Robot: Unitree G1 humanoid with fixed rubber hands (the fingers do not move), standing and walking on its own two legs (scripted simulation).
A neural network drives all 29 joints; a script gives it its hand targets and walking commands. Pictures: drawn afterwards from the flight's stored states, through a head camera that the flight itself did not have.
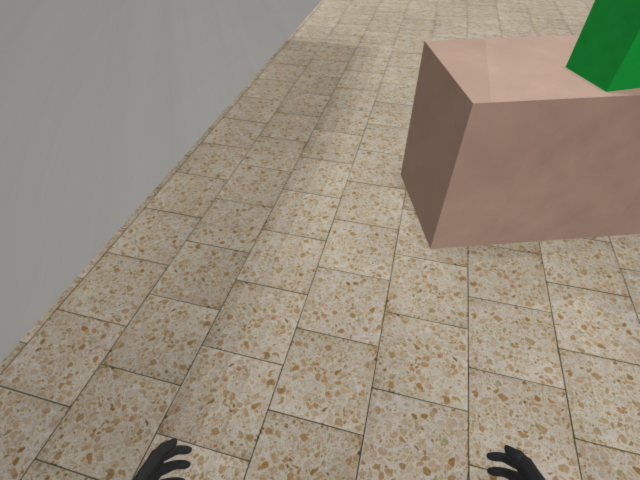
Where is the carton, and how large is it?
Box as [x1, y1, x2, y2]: [566, 0, 639, 91]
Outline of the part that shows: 595,0 566,67 606,91 639,87 639,0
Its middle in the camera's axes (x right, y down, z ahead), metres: +1.00 -0.65 +1.24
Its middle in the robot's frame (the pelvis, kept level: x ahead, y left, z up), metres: +1.41 -0.94 +0.03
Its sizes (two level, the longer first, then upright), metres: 0.210 0.200 0.250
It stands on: a pedestal, 0.66 m high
